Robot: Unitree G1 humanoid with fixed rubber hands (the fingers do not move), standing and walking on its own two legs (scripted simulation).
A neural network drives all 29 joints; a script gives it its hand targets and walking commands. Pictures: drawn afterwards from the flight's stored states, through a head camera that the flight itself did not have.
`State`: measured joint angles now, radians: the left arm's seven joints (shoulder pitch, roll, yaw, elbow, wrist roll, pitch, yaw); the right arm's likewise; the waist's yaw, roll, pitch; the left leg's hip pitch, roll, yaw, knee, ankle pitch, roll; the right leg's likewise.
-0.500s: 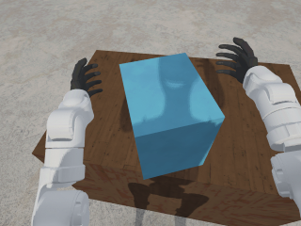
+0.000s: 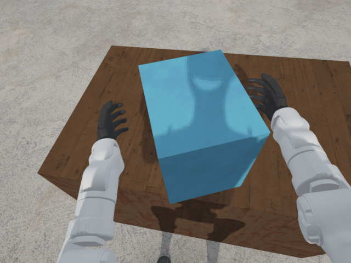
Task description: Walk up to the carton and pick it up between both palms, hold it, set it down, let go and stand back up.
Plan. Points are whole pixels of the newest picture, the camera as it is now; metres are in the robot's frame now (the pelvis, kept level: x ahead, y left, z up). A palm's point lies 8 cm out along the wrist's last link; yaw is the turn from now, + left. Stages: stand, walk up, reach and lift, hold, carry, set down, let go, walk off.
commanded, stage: reach and lift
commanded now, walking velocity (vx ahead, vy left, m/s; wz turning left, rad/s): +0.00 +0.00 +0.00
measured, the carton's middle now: (194, 131) +0.44 +0.06 +0.01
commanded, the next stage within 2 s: none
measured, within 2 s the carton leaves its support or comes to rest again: neither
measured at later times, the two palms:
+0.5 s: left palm (118, 143) +0.35 +0.23 +0.03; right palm (263, 112) +0.49 -0.10 +0.05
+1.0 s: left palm (129, 137) +0.36 +0.20 +0.05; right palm (254, 117) +0.47 -0.08 +0.05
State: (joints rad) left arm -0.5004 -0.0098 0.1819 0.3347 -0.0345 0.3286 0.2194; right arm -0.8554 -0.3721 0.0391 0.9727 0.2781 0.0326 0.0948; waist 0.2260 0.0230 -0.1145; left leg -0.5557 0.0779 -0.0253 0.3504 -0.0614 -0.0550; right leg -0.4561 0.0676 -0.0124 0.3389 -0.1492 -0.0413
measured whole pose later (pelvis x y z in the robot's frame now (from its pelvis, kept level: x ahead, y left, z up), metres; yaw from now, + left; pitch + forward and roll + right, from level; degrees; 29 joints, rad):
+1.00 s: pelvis +0.01 -0.01 +0.00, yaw +0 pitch +17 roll -1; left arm -0.60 -0.16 0.35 0.65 0.17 0.01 0.23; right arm -0.89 -0.17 -0.07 1.17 0.11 -0.14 0.03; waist 0.21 -0.01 -0.15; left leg -0.59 0.09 -0.01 0.38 -0.09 -0.06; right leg -0.50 0.07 -0.01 0.38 -0.18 -0.05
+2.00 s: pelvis +0.02 -0.01 +0.00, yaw +1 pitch +14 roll +0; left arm -0.56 -0.22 0.50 0.63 0.35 -0.04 0.13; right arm -0.84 -0.08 -0.35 1.22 -0.23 -0.27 0.04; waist 0.19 -0.03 -0.12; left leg -0.45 0.09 0.07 0.27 -0.05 -0.05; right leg -0.37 0.06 -0.03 0.29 -0.17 -0.06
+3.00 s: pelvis +0.01 -0.01 +0.00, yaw +3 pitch +15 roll -1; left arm -0.51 -0.13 0.28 0.53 0.15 0.09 0.22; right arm -0.78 -0.14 0.00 1.07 0.07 -0.16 -0.06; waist 0.13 -0.01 -0.17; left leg -0.52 0.09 0.05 0.30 -0.04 -0.04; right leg -0.40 0.06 -0.08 0.29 -0.15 -0.06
